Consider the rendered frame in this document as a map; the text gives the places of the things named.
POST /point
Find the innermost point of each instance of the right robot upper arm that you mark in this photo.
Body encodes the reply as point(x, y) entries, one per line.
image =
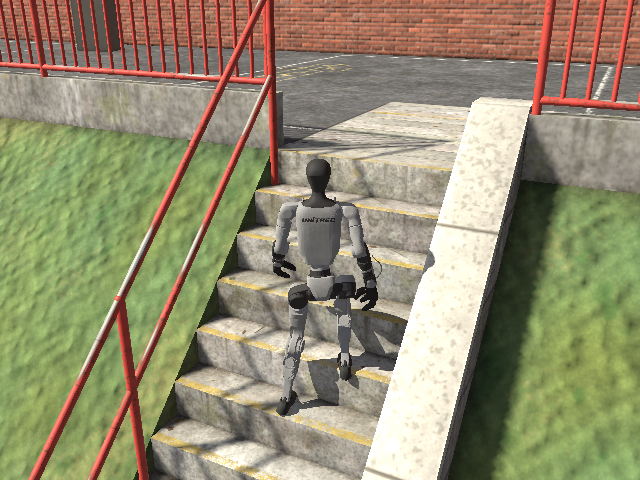
point(350, 212)

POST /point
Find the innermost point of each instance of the left robot upper arm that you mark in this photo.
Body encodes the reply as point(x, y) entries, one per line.
point(287, 212)

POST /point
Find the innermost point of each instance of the right robot shin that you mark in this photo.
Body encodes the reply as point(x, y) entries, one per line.
point(344, 333)

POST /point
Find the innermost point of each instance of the robot torso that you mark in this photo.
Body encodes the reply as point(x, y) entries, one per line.
point(318, 234)

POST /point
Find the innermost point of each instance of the right robot hand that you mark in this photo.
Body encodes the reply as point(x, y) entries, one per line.
point(371, 294)

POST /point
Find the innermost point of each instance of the robot right forearm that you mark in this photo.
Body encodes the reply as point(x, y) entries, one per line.
point(366, 269)

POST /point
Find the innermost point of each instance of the left robot hand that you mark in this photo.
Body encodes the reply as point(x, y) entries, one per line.
point(287, 265)

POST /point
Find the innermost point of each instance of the robot left forearm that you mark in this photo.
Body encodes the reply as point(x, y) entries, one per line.
point(278, 259)

